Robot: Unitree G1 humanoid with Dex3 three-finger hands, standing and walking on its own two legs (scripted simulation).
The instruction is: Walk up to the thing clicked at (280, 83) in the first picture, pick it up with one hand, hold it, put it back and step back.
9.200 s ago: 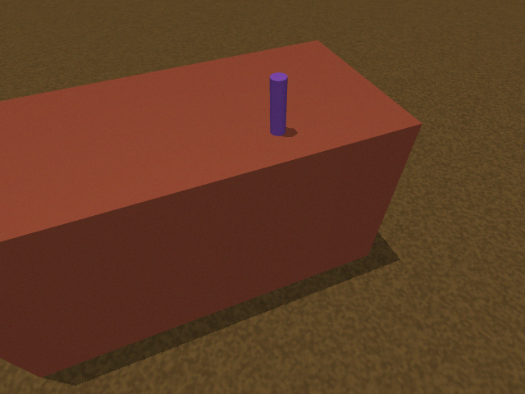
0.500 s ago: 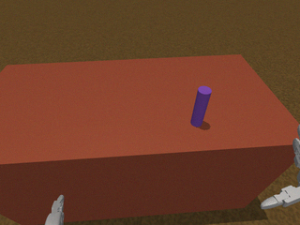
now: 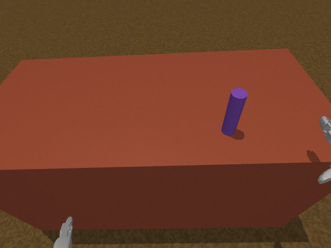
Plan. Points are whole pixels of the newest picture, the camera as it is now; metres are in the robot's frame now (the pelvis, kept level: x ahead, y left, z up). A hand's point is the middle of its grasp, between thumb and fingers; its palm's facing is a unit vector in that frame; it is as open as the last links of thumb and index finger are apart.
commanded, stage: go down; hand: right
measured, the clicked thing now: (233, 113) +0.51 -0.18 +0.01
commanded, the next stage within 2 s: none
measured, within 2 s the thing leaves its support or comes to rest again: neither
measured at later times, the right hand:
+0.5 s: hand (326, 126) +0.37 -0.33 +0.11, palm faces +0.08 +1.00 +0.02, open 17.5 cm
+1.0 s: hand (324, 113) +0.42 -0.35 +0.11, palm faces +0.08 +1.00 +0.02, open 17.7 cm
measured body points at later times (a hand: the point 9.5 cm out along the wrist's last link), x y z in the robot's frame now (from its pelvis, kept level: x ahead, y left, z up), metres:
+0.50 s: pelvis +0.00 +0.00 -0.01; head +0.04 -0.02 +0.44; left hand +0.15 +0.27 -0.08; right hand +0.36 -0.39 +0.11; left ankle +0.01 +0.15 -0.73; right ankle -0.01 -0.13 -0.73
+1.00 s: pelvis +0.00 -0.01 -0.02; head +0.07 -0.04 +0.42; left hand +0.15 +0.25 -0.08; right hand +0.41 -0.41 +0.11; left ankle +0.01 +0.15 -0.73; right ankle -0.01 -0.13 -0.73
